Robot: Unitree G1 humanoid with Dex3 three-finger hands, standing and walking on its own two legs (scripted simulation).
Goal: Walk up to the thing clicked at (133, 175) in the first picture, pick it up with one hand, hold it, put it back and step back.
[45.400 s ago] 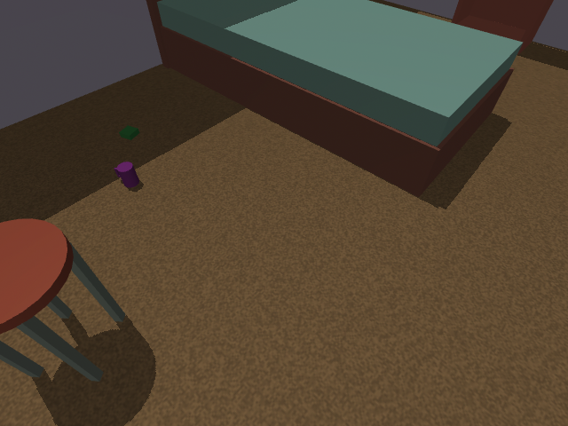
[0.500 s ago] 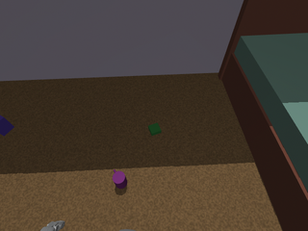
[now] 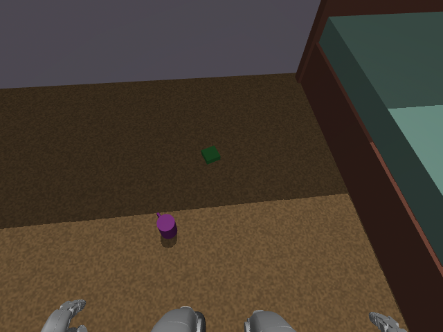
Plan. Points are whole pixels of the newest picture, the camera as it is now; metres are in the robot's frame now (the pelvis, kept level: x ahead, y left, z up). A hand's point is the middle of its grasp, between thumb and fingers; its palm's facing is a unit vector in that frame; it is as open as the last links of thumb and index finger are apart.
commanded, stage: step back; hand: left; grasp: from above
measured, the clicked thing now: (165, 223) +0.53 +0.25 -0.71
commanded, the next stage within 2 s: none
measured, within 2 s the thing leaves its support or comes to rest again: neither
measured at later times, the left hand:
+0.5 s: hand out of the picture +0.00 +0.26 -0.15, palm faces +0.03 -0.93 -0.37, open 7.4 cm
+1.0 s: hand out of the picture -0.20 +0.22 -0.14, palm faces -0.02 -0.91 -0.41, open 7.4 cm
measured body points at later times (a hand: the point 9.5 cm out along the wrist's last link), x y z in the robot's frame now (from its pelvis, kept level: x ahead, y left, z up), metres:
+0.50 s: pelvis -0.13 +0.00 -0.01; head -0.06 +0.02 +0.43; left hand +0.00 +0.31 -0.13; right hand -0.04 -0.32 -0.12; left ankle -0.14 +0.10 -0.73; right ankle -0.06 -0.13 -0.72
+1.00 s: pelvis -0.28 -0.04 +0.00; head -0.23 -0.06 +0.44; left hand -0.20 +0.27 -0.11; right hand -0.17 -0.36 -0.12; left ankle -0.26 +0.10 -0.66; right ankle -0.26 -0.16 -0.73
